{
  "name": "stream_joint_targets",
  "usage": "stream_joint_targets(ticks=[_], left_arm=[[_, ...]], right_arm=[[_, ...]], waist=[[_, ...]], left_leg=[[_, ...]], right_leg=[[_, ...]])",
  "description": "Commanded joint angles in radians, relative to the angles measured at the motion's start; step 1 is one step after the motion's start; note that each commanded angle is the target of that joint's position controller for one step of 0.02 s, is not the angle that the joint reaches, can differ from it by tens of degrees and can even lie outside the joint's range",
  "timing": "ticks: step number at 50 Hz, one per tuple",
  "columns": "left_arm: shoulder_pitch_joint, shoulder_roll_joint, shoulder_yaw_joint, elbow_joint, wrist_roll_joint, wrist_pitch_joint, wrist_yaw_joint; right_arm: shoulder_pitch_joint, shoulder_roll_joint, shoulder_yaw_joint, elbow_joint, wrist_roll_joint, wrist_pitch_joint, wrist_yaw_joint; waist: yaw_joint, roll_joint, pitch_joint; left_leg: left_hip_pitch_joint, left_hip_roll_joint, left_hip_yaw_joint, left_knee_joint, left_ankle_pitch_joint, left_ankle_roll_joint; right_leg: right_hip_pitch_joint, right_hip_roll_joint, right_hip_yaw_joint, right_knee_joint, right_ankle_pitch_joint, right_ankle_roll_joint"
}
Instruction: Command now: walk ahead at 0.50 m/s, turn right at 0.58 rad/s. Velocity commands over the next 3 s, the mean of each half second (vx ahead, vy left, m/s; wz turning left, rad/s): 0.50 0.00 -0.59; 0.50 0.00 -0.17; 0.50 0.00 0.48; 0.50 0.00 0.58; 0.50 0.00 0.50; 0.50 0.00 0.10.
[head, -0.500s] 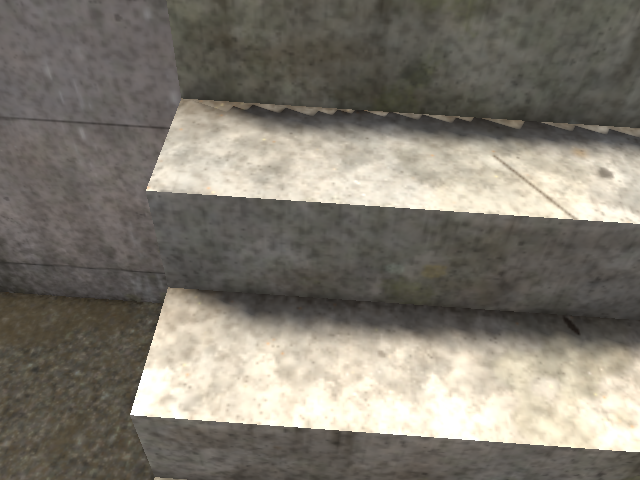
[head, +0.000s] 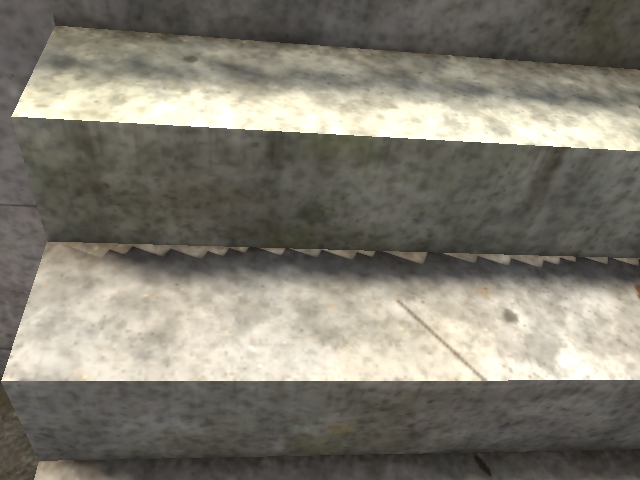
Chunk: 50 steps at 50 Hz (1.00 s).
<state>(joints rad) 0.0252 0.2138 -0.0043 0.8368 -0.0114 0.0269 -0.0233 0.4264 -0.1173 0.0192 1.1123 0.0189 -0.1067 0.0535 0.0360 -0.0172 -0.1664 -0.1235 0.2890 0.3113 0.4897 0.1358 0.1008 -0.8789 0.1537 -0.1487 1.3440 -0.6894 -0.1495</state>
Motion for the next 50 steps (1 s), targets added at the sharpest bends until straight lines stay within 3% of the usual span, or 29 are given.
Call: stream_joint_targets(ticks=[1, 4, 5, 6, 8, 11, 13, 15, 16, 17, 18, 20, 21, 22, 23, 25, 27, 32, 33, 36, 39, 40, 41, 42, 43, 44, 45, 47, 50], left_arm=[[0.208, 0.178, 0.076, 0.091, 0.037, -0.029, 0.097], [0.199, 0.094, 0.050, 0.160, 0.050, -0.090, 0.102], [0.368, 0.027, 0.034, 0.218, 0.023, -0.106, 0.104], [0.686, 0.002, -0.019, 0.313, 0.079, -0.042, 0.007], [0.904, -0.016, -0.019, 0.329, 0.077, -0.035, -0.021], [0.772, -0.072, -0.036, 0.346, 0.094, -0.062, -0.036], [0.880, -0.076, -0.030, 0.386, 0.123, -0.058, -0.025], [0.813, -0.024, -0.016, 0.386, 0.156, -0.036, -0.037], [0.690, 0.014, -0.002, 0.325, 0.139, -0.053, -0.047], [0.510, 0.069, 0.023, 0.271, 0.072, -0.069, -0.074], [0.604, 0.090, 0.021, 0.310, 0.077, -0.085, -0.082], [0.537, 0.132, 0.032, 0.239, 0.016, -0.154, -0.096], [0.552, 0.157, 0.048, 0.211, -0.089, -0.139, 0.083], [0.522, 0.148, 0.065, 0.194, -0.067, -0.126, 0.106], [0.515, 0.125, 0.084, 0.129, -0.038, -0.108, 0.097], [0.324, 0.014, 0.064, -0.066, 0.038, -0.056, 0.104], [0.280, -0.054, 0.036, -0.173, 0.067, -0.065, 0.101], [0.240, -0.058, 0.020, -0.250, -0.014, -0.057, 0.068], [0.185, -0.038, -0.026, -0.163, 0.036, -0.047, -0.059], [0.045, 0.010, -0.021, -0.244, 0.045, -0.051, -0.123], [0.123, 0.148, 0.034, -0.175, 0.059, -0.073, -0.100], [0.292, 0.153, 0.070, -0.210, -0.083, -0.066, -0.034], [0.356, 0.152, 0.059, -0.135, -0.088, -0.066, -0.028], [0.650, 0.255, 0.091, 0.111, 0.114, -0.068, -0.048], [0.818, 0.383, 0.134, 0.094, 0.138, -0.049, -0.050], [0.663, 0.408, 0.151, 0.081, 0.105, -0.060, -0.063], [0.519, 0.279, 0.116, 0.093, 0.082, -0.067, -0.069], [0.204, 0.055, 0.027, 0.062, 0.081, -0.056, -0.057], [0.100, -0.009, -0.007, 0.110, 0.074, -0.069, -0.051]], right_arm=[[-0.228, -0.138, -0.057, -0.264, -0.063, -0.025, 0.022], [-0.453, 0.072, 0.015, -0.508, -0.094, -0.069, 0.021], [-0.542, 0.017, 0.017, -0.521, -0.132, -0.086, 0.005], [-0.631, -0.103, 0.003, -0.527, -0.136, 0.013, 0.010], [-0.713, -0.106, 0.010, -0.541, -0.149, 0.036, 0.010], [-0.653, -0.061, 0.024, -0.490, -0.133, 0.078, 0.010], [-0.724, -0.006, 0.045, -0.542, -0.096, 0.067, 0.047], [-0.791, 0.019, 0.057, -0.573, -0.086, 0.083, 0.044], [-0.811, -0.010, 0.049, -0.597, -0.084, 0.095, 0.023], [-1.000, -0.019, 0.051, -0.688, -0.073, 0.142, 0.000], [-1.116, 0.014, 0.063, -0.754, -0.047, 0.187, 0.008], [-0.804, -0.077, 0.003, -0.612, -0.020, 0.199, 0.009], [-0.486, -0.072, 0.006, -0.500, -0.001, 0.085, -0.049], [-0.237, -0.185, -0.032, -0.404, 0.022, 0.040, -0.057], [-0.304, -0.244, -0.038, -0.368, -0.017, 0.044, -0.070], [-0.601, 0.007, 0.020, -0.269, 0.013, 0.076, -0.063], [-0.563, 0.025, 0.012, -0.179, -0.015, 0.083, -0.054], [-0.476, 0.049, -0.003, -0.165, 0.001, 0.070, -0.021], [-0.487, -0.081, -0.027, -0.262, -0.169, 0.043, -0.030], [-0.420, -0.232, -0.093, -0.225, -0.092, 0.003, -0.035], [-0.587, -0.277, -0.091, -0.297, -0.075, -0.005, -0.001], [-0.315, -0.224, -0.077, -0.213, 0.128, 0.040, -0.026], [-0.235, -0.192, -0.058, -0.205, 0.137, 0.046, -0.043], [-0.068, -0.062, -0.027, -0.108, -0.146, 0.037, 0.065], [0.137, 0.008, -0.026, -0.126, -0.104, 0.009, 0.106], [0.068, -0.084, -0.056, -0.159, -0.044, -0.012, 0.110], [-0.083, -0.146, -0.064, -0.156, -0.020, -0.022, 0.088], [-0.165, -0.119, -0.042, -0.197, -0.007, -0.008, 0.050], [-0.105, -0.094, -0.018, -0.202, -0.005, 0.036, 0.076]], waist=[[0.079, -0.047, -0.064], [0.005, -0.032, 0.269], [0.093, 0.026, 0.289], [0.143, -0.135, 0.018], [0.172, -0.076, -0.094], [0.000, 0.047, -0.138], [-0.002, -0.101, -0.061], [-0.031, 0.019, -0.084], [-0.047, 0.050, -0.040], [-0.120, 0.069, 0.000], [-0.107, -0.001, -0.025], [-0.170, -0.113, -0.132], [-0.222, 0.154, -0.224], [-0.339, 0.267, -0.332], [-0.233, 0.436, -0.312], [-0.042, 0.336, 0.152], [0.013, 0.188, 0.232], [0.115, 0.008, 0.268], [0.007, -0.174, -0.015], [0.016, 0.003, 0.039], [0.092, 0.042, 0.060], [0.170, -0.020, 0.034], [0.148, -0.067, 0.037], [0.039, -0.089, -0.063], [0.044, -0.259, -0.242], [0.070, -0.367, -0.045], [0.066, -0.306, 0.090], [-0.063, -0.064, 0.041], [-0.148, 0.025, 0.020]], left_leg=[[-0.540, -0.304, -0.277, 1.269, -0.230, -0.021], [-0.989, -0.326, -0.387, 1.778, -0.219, 0.019], [-1.049, -0.342, -0.347, 1.690, -0.325, 0.016], [-1.304, -0.477, -0.596, 1.627, -0.420, 0.073], [-1.521, -0.448, -0.507, 1.603, -0.572, 0.061], [-1.335, -0.320, -0.405, 1.493, -0.581, 0.072], [-1.305, -0.370, -0.369, 1.803, -0.650, 0.132], [-1.313, -0.372, -0.357, 1.695, -0.551, 0.138], [-1.213, -0.343, -0.354, 1.555, -0.498, 0.103], [-0.763, -0.354, -0.251, 1.190, -0.827, 0.050], [-0.429, -0.370, -0.186, 1.088, -0.844, -0.022], [-0.274, -0.452, -0.173, 0.906, -0.514, -0.059], [0.196, -0.325, -0.471, 0.535, -0.994, 0.017], [0.327, -0.010, -0.925, 0.231, -0.528, 0.127], [0.193, 0.202, -1.311, 0.033, -0.053, 0.256], [-0.343, 0.043, -0.955, 0.206, -0.742, 0.142], [-0.447, 0.005, -0.729, 0.192, -0.777, 0.071], [-0.516, 0.012, -0.389, 0.096, -0.531, -0.013], [-0.505, -0.035, -0.417, -0.059, -0.612, 0.120], [-0.498, -0.009, -0.311, -0.294, -0.606, 0.065], [-0.310, -0.032, -0.236, -0.189, -0.295, 0.035], [-0.188, -0.144, -0.124, 0.102, 0.081, 0.045], [-0.289, -0.193, -0.111, 0.385, 0.105, 0.029], [-0.579, -0.230, -0.220, 0.843, -0.420, -0.016], [-0.686, -0.412, -0.511, 1.205, -0.463, 0.045], [-1.018, -0.475, -0.637, 1.581, -0.386, 0.027], [-1.177, -0.448, -0.614, 1.891, -0.283, 0.067], [-1.185, -0.368, -0.620, 2.015, -0.087, 0.149], [-1.277, -0.318, -0.571, 2.192, -0.081, 0.156]], right_leg=[[0.490, -0.172, 1.062, -0.964, -0.286, -0.225], [0.370, -0.205, 0.917, -0.931, 0.189, -0.203], [0.539, -0.084, 0.855, -0.850, 0.474, -0.166], [0.933, -0.159, 0.714, -0.648, 1.183, -0.195], [1.311, -0.226, 0.719, -0.639, 1.578, -0.171], [0.934, -0.177, 0.637, -0.764, 1.214, -0.128], [0.640, -0.138, 0.722, -0.859, 0.995, -0.151], [0.519, -0.074, 0.795, -0.900, 0.772, -0.122], [0.375, -0.071, 0.827, -0.950, 0.679, -0.122], [-0.057, -0.116, 0.806, -1.226, 0.733, -0.176], [-0.223, -0.196, 0.881, -1.324, 1.185, -0.262], [0.164, -0.269, 0.750, -1.110, 2.351, -0.184], [0.347, -0.071, 0.631, -0.652, 2.174, 0.075], [0.257, 0.031, 0.515, -0.204, 1.409, 0.178], [0.169, 0.057, 0.353, 0.292, 0.485, 0.263], [-0.064, -0.112, 0.340, 0.465, 0.517, 0.143], [-0.136, -0.049, 0.321, 0.692, 0.549, 0.094], [-0.115, -0.133, 0.313, 0.496, 0.661, 0.087], [-0.189, -0.181, 0.294, 0.401, 0.698, -0.009], [0.189, -0.278, 0.171, -0.020, 0.462, 0.029], [0.405, -0.258, 0.225, -0.347, 0.610, 0.037], [0.643, -0.155, 0.030, -0.735, 0.290, 0.075], [0.849, -0.134, -0.030, -0.897, 0.283, 0.109], [1.038, -0.299, 0.325, -0.591, 1.256, -0.060], [1.162, -0.443, 0.597, -0.762, 1.264, -0.098], [1.030, -0.535, 0.872, -0.957, 0.704, -0.105], [0.850, -0.492, 0.741, -0.916, 0.481, -0.071], [0.622, -0.493, 0.596, -0.948, 0.395, -0.003], [0.538, -0.499, 0.454, -1.026, 0.528, -0.010]])
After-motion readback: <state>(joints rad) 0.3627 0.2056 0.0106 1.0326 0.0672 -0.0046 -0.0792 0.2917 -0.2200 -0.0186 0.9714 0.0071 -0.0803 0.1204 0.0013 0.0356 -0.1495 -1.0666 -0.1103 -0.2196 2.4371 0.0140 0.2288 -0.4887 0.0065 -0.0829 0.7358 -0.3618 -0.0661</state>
